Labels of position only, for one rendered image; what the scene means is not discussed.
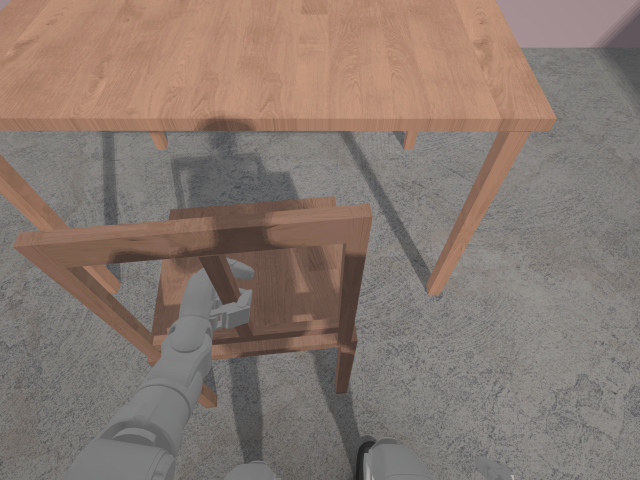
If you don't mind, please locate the right robot thigh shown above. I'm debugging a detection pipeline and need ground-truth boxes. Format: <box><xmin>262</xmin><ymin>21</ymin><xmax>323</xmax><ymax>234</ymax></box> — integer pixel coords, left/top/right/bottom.
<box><xmin>363</xmin><ymin>444</ymin><xmax>434</xmax><ymax>480</ymax></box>

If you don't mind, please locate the left robot forearm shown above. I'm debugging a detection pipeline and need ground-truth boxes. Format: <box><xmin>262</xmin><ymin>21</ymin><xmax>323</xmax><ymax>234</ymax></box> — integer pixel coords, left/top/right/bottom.
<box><xmin>62</xmin><ymin>316</ymin><xmax>213</xmax><ymax>480</ymax></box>

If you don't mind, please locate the left robot hand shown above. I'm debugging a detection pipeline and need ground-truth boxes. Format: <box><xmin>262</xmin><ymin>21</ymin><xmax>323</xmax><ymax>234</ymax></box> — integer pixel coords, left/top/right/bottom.
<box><xmin>179</xmin><ymin>258</ymin><xmax>255</xmax><ymax>331</ymax></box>

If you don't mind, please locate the right robot shin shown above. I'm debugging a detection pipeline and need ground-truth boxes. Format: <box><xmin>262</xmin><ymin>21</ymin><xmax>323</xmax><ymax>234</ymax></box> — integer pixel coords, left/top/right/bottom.
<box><xmin>371</xmin><ymin>437</ymin><xmax>398</xmax><ymax>449</ymax></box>

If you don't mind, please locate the right robot hand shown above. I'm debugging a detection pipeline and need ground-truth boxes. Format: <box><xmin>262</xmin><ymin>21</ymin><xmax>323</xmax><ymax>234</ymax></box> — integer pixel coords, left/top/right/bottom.
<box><xmin>475</xmin><ymin>456</ymin><xmax>514</xmax><ymax>480</ymax></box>

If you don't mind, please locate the chair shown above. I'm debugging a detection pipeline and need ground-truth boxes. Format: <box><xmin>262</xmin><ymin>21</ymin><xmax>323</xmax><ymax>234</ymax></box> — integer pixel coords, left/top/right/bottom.
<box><xmin>13</xmin><ymin>196</ymin><xmax>373</xmax><ymax>408</ymax></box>

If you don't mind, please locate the table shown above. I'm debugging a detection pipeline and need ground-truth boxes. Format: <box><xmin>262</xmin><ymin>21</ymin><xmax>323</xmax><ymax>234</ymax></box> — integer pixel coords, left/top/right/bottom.
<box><xmin>0</xmin><ymin>0</ymin><xmax>557</xmax><ymax>295</ymax></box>

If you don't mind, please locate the robot left upper arm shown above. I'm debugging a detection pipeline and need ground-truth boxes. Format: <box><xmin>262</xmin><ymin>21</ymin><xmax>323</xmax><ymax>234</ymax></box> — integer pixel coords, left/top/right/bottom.
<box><xmin>68</xmin><ymin>438</ymin><xmax>176</xmax><ymax>480</ymax></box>

